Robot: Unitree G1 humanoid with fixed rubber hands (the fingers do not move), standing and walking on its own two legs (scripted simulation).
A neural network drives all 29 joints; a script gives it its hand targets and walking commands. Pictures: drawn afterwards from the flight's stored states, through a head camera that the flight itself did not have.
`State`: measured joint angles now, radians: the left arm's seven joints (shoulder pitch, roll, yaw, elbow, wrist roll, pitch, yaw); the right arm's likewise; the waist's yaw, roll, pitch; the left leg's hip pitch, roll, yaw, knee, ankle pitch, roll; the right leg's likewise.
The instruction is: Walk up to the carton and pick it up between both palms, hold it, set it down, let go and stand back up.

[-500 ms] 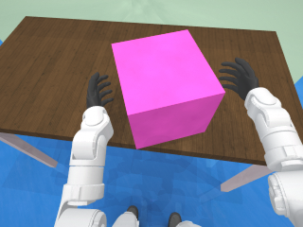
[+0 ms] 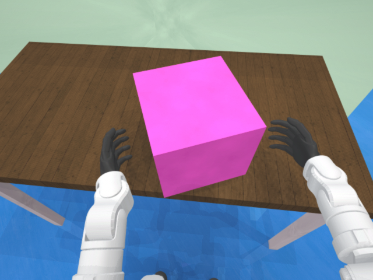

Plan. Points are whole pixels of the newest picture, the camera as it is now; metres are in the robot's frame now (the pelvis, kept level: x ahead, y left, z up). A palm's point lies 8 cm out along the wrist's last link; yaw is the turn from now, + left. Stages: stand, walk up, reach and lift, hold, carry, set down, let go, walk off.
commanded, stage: set down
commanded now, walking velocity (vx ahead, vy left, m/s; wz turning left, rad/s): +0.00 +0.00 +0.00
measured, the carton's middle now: (192, 126) +0.45 +0.04 +0.03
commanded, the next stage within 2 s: none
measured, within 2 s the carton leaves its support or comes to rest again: neither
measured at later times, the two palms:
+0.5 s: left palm (110, 194) +0.25 +0.19 +0.04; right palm (323, 190) +0.30 -0.24 +0.02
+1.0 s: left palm (113, 211) +0.22 +0.18 +0.04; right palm (346, 226) +0.23 -0.26 +0.02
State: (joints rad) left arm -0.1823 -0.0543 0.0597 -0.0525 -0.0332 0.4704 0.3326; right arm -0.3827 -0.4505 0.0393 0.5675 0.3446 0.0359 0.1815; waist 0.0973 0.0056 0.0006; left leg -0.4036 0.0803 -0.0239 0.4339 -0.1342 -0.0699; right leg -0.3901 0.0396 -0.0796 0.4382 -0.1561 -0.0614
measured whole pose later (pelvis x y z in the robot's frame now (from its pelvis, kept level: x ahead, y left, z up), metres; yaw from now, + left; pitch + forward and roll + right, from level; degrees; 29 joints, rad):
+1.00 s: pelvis +0.02 +0.01 +0.00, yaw -2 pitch -1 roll +0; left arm 0.30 -0.09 -0.03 -0.13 0.04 0.21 0.35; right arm 0.14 -0.53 0.07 0.45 0.45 -0.21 0.31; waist 0.03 -0.01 -0.02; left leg -0.24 0.08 0.01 0.47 -0.21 -0.06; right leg -0.25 0.03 -0.04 0.49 -0.23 -0.05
